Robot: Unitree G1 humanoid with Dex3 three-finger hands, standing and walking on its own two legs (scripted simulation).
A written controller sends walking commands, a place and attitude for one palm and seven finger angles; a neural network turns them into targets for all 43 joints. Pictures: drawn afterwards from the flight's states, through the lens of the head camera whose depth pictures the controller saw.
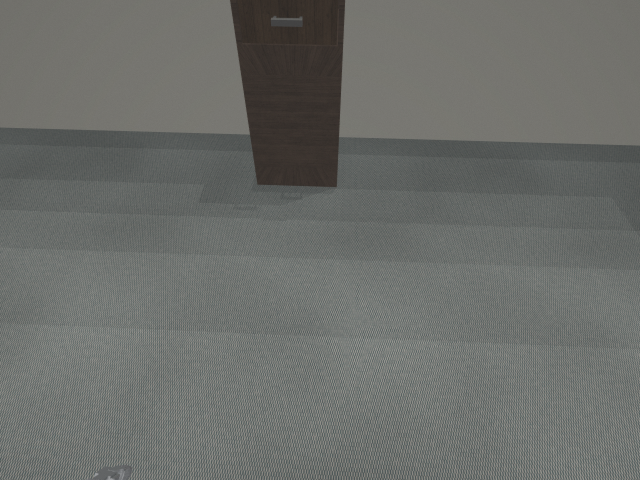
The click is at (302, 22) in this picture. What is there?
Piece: drawer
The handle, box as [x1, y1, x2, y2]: [271, 16, 302, 26]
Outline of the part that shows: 271,18 271,25 302,25 302,16 298,18 277,18 276,16 273,16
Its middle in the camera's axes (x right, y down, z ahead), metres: -0.12 -0.77 +1.36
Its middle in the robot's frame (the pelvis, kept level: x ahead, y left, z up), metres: +1.53 +0.19 +0.00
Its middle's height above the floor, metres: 0.77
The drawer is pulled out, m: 0.00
